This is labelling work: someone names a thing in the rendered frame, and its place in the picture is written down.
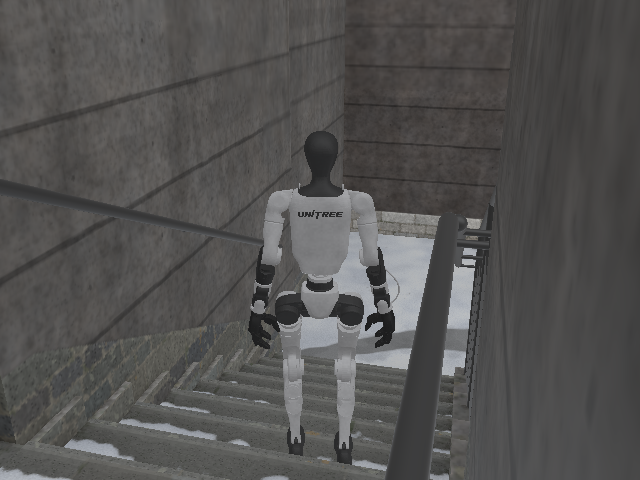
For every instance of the robot torso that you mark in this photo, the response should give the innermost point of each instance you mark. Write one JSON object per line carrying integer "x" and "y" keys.
{"x": 320, "y": 229}

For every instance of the right robot hand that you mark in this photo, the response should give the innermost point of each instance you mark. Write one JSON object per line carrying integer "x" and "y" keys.
{"x": 388, "y": 328}

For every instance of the left robot shin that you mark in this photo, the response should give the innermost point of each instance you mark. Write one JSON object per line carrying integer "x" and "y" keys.
{"x": 293, "y": 402}

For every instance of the robot left upper arm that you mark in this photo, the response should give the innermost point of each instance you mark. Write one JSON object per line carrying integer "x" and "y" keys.
{"x": 278, "y": 202}

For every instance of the left robot forearm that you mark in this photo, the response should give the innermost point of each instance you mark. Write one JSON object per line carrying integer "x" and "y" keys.
{"x": 263, "y": 282}

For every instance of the right robot forearm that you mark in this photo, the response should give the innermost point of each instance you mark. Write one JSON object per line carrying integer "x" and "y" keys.
{"x": 379, "y": 286}

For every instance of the left robot hand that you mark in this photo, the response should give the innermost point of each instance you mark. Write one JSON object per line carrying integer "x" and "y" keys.
{"x": 256, "y": 329}

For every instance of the robot right upper arm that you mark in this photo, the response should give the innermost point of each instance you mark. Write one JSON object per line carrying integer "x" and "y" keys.
{"x": 362, "y": 203}

